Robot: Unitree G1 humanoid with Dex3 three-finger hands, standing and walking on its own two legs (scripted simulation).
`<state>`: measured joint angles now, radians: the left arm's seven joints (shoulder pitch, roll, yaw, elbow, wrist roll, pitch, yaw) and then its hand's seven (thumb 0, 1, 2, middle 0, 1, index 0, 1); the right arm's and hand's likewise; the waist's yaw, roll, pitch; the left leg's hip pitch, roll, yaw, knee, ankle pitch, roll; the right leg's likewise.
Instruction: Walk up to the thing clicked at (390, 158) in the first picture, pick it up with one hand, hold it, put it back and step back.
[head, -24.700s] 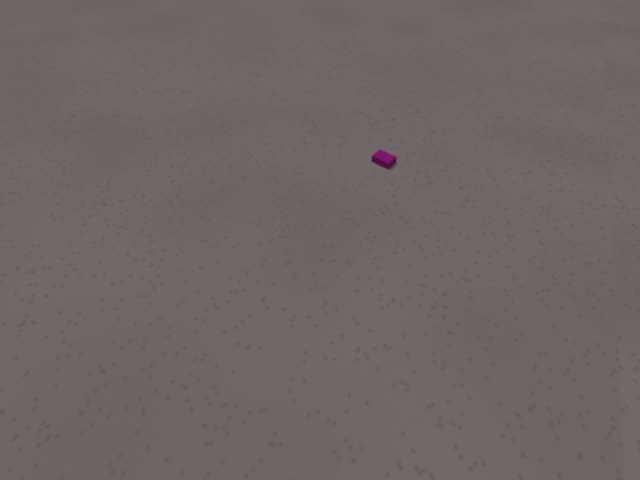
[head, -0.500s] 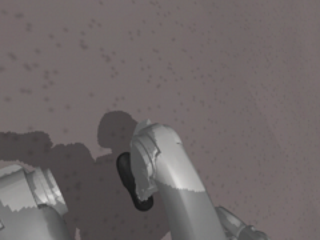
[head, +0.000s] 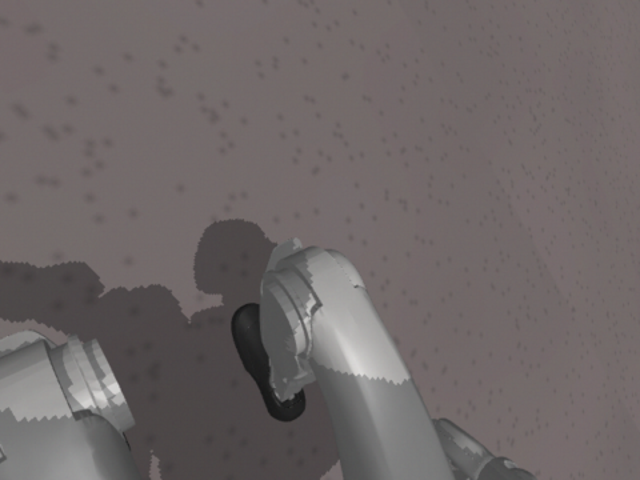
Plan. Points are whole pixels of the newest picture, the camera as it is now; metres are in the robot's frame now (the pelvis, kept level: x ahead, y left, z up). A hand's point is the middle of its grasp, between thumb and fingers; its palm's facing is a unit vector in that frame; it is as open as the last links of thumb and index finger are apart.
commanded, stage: settle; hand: left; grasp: from above
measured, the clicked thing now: out of the picture +0.45 +0.35 -0.29
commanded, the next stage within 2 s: lift in 0.76 s
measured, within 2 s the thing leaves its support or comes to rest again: leaves its support in 0.18 s
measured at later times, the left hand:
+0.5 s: hand out of the picture +0.44 +0.36 -0.19, palm faces -0.41 -0.14 -0.90, open 10.0 cm
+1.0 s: hand out of the picture +0.43 +0.35 -0.13, palm faces -0.42 -0.14 -0.90, open 10.0 cm
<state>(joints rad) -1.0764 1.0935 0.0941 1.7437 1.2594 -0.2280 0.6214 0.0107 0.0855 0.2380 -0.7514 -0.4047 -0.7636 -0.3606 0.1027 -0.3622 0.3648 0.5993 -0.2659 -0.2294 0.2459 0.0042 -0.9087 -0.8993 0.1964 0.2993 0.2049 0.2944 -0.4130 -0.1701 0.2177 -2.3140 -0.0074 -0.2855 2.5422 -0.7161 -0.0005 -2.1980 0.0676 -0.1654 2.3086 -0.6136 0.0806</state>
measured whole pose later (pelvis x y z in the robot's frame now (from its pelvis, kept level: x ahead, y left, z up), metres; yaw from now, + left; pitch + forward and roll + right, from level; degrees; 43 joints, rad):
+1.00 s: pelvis +0.01 -0.01 +0.02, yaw +7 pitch +34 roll -10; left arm -0.92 0.79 0.10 1.28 1.19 -0.18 0.26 0.01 0.06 0.19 -0.82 -0.29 -0.83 -0.24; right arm 0.18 -0.31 0.09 0.67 -0.13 -0.04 0.18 0.01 -0.91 -0.90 0.20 0.30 0.21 0.29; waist -0.25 0.02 -0.02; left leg -2.32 -0.03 -0.17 2.40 -0.68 -0.02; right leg -2.24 0.01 -0.07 2.28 -0.63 0.05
